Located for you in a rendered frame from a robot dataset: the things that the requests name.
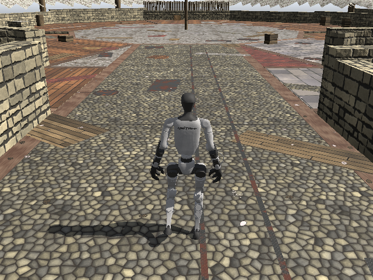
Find left robot forearm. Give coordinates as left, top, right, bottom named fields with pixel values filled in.
left=152, top=141, right=164, bottom=167

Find robot left hand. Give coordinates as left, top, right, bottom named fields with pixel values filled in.
left=150, top=166, right=164, bottom=180

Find left robot upper arm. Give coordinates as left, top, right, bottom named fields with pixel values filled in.
left=159, top=117, right=175, bottom=150

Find right robot upper arm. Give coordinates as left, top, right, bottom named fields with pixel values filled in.
left=200, top=118, right=215, bottom=151

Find left robot foot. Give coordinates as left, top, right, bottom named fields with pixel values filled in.
left=163, top=226, right=172, bottom=235

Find right robot forearm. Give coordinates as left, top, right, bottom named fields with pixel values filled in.
left=209, top=143, right=221, bottom=170

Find robot right hand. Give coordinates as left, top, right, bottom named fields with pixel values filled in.
left=209, top=168, right=222, bottom=183

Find robot torso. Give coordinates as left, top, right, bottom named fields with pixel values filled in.
left=174, top=115, right=201, bottom=175

